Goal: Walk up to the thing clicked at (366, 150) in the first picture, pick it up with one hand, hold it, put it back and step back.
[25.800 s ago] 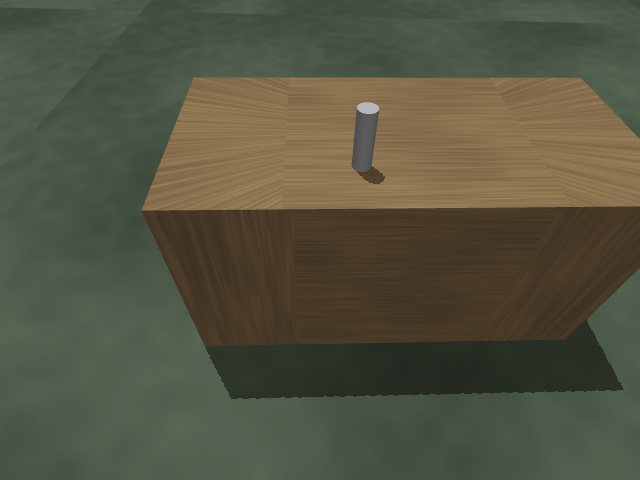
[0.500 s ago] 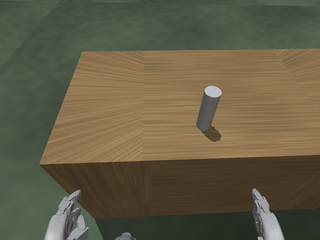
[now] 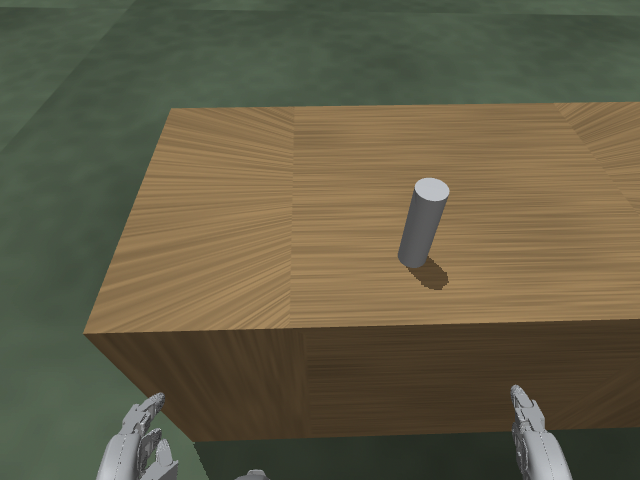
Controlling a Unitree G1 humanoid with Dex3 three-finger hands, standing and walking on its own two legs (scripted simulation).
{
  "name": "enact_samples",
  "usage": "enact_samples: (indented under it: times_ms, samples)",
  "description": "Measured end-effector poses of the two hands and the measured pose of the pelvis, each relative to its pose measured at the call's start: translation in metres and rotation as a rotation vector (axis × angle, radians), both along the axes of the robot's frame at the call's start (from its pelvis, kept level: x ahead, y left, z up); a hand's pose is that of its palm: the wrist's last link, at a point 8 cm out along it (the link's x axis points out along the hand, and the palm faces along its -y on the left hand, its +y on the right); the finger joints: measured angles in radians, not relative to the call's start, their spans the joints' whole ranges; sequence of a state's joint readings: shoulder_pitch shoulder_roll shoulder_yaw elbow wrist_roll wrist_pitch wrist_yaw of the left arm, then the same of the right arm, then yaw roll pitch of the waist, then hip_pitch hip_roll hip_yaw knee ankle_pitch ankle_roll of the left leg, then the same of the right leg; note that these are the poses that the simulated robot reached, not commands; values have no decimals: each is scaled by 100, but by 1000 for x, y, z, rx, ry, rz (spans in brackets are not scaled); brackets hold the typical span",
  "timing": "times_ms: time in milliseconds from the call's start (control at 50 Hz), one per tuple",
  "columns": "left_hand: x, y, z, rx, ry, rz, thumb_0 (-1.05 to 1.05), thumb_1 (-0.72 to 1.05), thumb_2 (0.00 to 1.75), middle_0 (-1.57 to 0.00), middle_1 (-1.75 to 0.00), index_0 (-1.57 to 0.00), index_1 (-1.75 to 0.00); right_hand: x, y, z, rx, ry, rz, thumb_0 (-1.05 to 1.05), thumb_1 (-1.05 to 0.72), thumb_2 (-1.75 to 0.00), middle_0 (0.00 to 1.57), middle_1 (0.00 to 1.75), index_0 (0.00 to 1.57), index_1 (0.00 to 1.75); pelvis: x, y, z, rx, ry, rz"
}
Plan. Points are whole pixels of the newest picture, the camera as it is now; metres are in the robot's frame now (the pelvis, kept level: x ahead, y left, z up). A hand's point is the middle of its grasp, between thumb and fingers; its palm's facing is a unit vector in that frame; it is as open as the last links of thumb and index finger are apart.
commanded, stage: home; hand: right
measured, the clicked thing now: (420, 226) +0.49 -0.14 +0.02
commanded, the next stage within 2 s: stand in 0.40 s
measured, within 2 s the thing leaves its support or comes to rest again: neither
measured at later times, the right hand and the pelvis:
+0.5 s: hand out of the picture +0.07 -0.24 -0.11, palm faces -0.01 +0.93 -0.36, open 17.3 cm; pelvis -0.01 +0.01 +0.04, yaw -1 degrees
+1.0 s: hand out of the picture +0.03 -0.24 -0.09, palm faces +0.03 +0.94 -0.35, open 8.4 cm; pelvis -0.02 +0.01 +0.06, yaw -1 degrees
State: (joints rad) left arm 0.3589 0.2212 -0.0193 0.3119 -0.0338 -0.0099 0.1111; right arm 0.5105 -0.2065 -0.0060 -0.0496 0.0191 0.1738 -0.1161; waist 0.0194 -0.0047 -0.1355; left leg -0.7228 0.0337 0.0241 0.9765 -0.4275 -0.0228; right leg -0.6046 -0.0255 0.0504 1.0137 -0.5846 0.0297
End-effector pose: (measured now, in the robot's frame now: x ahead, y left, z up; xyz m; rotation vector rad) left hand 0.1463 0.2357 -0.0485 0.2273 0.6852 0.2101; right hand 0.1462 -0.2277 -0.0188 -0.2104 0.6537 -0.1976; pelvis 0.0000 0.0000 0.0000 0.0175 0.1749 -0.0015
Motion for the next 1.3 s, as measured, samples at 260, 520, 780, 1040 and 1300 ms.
enact_samples:
  times_ms: [260, 520, 780, 1040, 1300]
  samples:
    - [-38, 46, -30, 83, 302, -74, 1, 90, 89, -21, -30, -21, -30, -30, -45, -44, -119, 274, 76, -1, 53, -5, 6, 6, 6, 6, -10, 4, 15, -24, -141, -4]
    - [-103, 75, -27, 78, 521, 22, 1, 89, 89, -20, -29, -20, -29, -92, -53, -53, -80, 502, -38, -1, 51, -6, 6, 6, 6, 6, -10, 11, 38, -27, -199, -14]
    - [-114, 64, -21, 23, 571, 23, 1, 90, 89, -20, -30, -21, -30, -116, -53, -38, -68, 577, -86, -1, 2, -54, 18, 25, 18, 25, -16, 14, 59, -26, -240, -17]
    - [-121, 67, -16, 29, 589, 26, 0, 91, 90, -20, -30, -21, -30, -123, -54, -36, -49, 601, -97, 0, -76, -86, 20, 30, 20, 30, -23, 12, 65, -28, -246, -11]
    - [-122, 71, -14, 36, 619, 38, 0, 91, 90, -20, -30, -21, -30, -122, -54, -37, -41, 630, -96, 0, -90, -89, 20, 30, 20, 30, -19, 13, 66, -25, -240, -10]
